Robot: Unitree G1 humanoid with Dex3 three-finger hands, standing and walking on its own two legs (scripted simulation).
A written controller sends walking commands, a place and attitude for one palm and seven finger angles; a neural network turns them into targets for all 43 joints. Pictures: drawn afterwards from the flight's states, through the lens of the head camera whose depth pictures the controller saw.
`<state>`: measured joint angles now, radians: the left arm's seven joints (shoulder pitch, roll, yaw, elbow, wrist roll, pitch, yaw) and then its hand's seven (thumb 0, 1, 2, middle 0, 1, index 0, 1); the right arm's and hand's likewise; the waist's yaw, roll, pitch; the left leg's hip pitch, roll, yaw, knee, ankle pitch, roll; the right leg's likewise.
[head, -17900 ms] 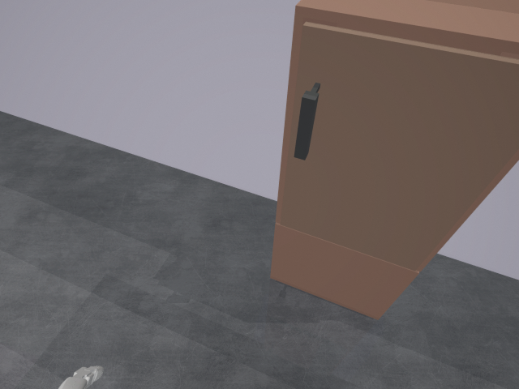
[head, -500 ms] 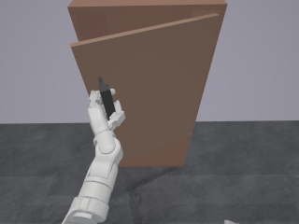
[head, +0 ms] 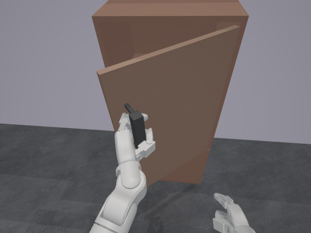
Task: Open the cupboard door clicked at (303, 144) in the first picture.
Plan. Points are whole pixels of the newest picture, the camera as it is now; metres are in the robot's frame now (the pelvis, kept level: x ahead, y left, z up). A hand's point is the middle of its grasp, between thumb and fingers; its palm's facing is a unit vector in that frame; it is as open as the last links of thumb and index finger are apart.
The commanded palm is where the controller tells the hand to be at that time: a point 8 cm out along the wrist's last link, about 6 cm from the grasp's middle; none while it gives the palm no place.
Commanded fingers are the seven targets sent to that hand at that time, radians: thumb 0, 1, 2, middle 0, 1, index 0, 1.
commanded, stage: open thumb and fingers to let go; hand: left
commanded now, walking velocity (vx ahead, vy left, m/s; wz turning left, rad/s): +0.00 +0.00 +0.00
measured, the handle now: (135, 129) +0.35 +0.08 +0.11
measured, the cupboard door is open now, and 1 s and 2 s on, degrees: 39 37 39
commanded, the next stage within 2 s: slide the hand sideways off the handle in 0.78 s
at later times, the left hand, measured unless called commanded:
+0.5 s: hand (144, 139) +0.31 +0.05 +0.11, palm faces +0.32 -0.95 -0.01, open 12.9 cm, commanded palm +0.27 +0.09 +0.11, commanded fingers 0.00 -0.50 0.30 -0.25 -0.90 -0.25 -0.90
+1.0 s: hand (141, 145) +0.30 +0.05 +0.11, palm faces +0.03 -1.00 -0.07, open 15.6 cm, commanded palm +0.27 +0.09 +0.11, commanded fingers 0.00 -0.50 0.30 -0.15 -0.30 -0.15 -0.30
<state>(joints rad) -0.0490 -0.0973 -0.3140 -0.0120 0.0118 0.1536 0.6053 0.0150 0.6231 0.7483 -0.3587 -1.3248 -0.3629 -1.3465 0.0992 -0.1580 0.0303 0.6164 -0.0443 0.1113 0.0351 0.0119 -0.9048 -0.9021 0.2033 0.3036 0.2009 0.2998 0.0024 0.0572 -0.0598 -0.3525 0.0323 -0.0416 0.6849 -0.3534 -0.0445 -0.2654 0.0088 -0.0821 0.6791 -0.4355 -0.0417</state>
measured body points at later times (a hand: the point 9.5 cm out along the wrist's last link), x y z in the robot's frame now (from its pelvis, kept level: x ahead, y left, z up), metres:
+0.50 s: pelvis -0.03 +0.01 +0.00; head -0.03 -0.02 +0.45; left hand +0.29 +0.10 +0.12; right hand +0.13 -0.22 -0.11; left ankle +0.00 +0.15 -0.72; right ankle -0.05 -0.09 -0.72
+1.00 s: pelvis -0.04 +0.03 +0.00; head -0.04 +0.02 +0.45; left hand +0.29 +0.11 +0.12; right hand +0.12 -0.18 -0.11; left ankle +0.00 +0.15 -0.72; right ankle -0.05 -0.09 -0.72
